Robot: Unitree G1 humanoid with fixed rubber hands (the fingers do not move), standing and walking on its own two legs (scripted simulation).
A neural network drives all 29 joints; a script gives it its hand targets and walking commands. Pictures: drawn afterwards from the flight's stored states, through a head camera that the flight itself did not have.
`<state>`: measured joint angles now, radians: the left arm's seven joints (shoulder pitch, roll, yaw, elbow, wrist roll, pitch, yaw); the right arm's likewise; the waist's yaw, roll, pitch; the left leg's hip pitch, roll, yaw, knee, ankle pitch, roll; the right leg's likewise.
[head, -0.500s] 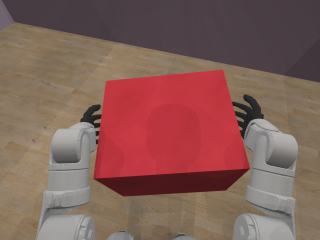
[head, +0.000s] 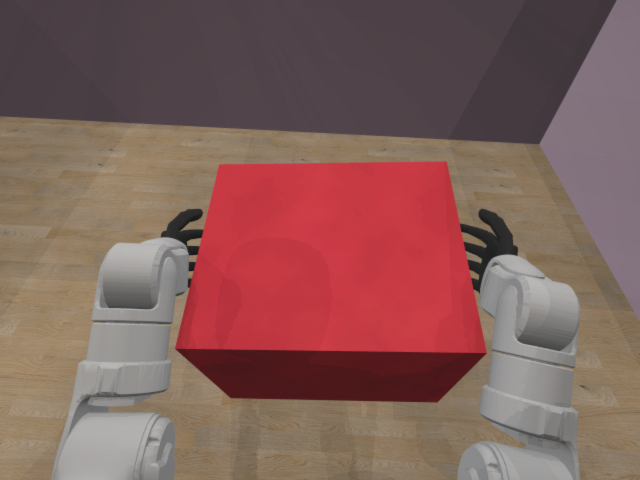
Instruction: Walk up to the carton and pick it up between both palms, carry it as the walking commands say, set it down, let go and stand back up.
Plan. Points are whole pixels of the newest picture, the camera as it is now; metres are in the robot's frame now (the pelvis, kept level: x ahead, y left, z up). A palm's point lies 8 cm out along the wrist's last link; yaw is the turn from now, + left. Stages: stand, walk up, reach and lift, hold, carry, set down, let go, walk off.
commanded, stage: carry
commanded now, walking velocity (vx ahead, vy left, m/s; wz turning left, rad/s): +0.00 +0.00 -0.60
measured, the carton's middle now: (331, 287) +0.37 +0.02 +0.04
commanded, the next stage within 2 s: none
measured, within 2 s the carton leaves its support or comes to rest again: neither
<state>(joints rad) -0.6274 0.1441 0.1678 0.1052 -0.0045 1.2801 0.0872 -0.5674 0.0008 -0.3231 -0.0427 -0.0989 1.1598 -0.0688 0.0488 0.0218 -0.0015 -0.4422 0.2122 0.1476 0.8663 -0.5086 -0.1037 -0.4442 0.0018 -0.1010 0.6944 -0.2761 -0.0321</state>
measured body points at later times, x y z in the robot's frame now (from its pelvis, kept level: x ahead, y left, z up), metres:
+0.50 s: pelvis -0.07 +0.00 +0.00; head -0.04 +0.00 +0.45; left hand +0.32 +0.08 +0.09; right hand +0.21 -0.28 +0.11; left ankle +0.01 +0.10 -0.71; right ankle -0.08 -0.11 -0.72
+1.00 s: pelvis -0.13 +0.01 +0.01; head -0.15 +0.02 +0.46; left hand +0.25 +0.06 +0.12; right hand +0.13 -0.30 +0.14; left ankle -0.03 +0.11 -0.71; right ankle -0.08 -0.11 -0.71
